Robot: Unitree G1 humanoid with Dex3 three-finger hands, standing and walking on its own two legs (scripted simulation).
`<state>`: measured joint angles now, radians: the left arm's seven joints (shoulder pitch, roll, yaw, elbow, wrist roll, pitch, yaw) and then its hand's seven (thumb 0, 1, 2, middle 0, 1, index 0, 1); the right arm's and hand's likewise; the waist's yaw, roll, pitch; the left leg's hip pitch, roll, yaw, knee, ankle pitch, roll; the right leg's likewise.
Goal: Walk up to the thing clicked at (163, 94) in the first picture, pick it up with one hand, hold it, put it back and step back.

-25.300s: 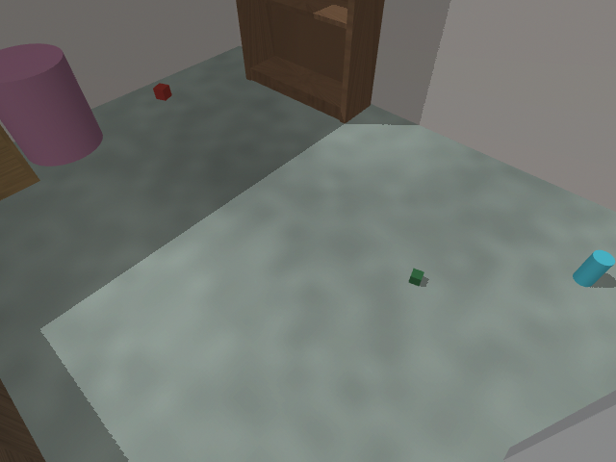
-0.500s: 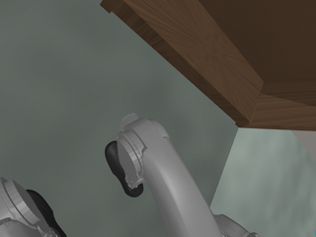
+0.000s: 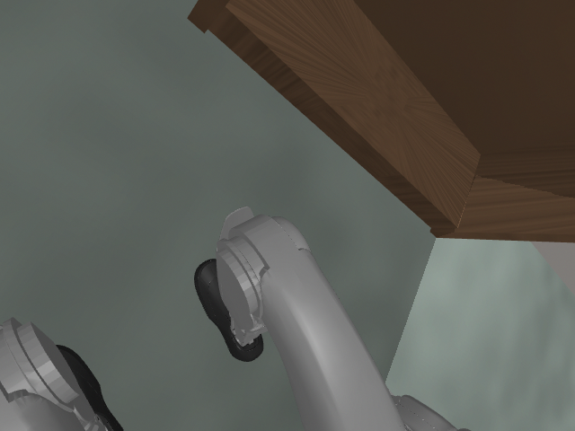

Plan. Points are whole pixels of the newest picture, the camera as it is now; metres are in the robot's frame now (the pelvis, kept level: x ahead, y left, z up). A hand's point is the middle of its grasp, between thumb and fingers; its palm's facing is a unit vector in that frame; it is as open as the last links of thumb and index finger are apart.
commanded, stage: close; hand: left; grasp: from above
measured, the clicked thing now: out of the picture +0.46 +0.36 -0.30
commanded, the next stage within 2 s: settle in 0.74 s
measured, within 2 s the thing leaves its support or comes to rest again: leaves its support in 1.26 s
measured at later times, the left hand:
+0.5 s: hand out of the picture +0.45 +0.35 -0.27, palm faces -0.13 -0.41 -0.90, open 10.1 cm
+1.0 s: hand out of the picture +0.45 +0.35 -0.27, palm faces -0.13 -0.41 -0.90, open 9.9 cm
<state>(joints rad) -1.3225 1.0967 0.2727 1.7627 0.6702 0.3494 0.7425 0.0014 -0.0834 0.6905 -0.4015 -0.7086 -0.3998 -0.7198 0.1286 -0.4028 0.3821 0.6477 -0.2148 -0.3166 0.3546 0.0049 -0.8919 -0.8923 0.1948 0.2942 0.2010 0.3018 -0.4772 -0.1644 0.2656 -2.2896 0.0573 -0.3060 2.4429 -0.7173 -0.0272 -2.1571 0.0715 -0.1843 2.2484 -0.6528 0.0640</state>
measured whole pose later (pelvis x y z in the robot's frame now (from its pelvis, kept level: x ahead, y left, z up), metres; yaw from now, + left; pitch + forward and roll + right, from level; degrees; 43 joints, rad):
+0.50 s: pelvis +0.00 +0.00 +0.00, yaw +0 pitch +30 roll -15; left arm -1.31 1.08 0.26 1.76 0.68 0.35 0.72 0.00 0.07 0.59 -0.55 -0.56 -0.57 -0.58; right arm 0.13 -0.40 0.37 0.65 -0.21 -0.32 0.35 0.01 -0.89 -0.89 0.20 0.29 0.20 0.30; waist -0.47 -0.16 0.26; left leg -2.29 0.06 -0.30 2.44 -0.71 -0.03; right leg -2.17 0.07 -0.18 2.25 -0.65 0.06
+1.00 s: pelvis +0.00 +0.00 +0.00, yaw +0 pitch +30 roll -15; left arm -1.30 1.09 0.28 1.76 0.70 0.34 0.72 -0.01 0.08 0.46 -0.67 -0.52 -0.67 -0.50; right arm 0.14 -0.39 0.37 0.66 -0.21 -0.33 0.35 0.00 -0.90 -0.89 0.19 0.29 0.20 0.30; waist -0.47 -0.16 0.26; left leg -2.29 0.06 -0.30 2.44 -0.72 -0.03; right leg -2.16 0.07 -0.18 2.26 -0.65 0.06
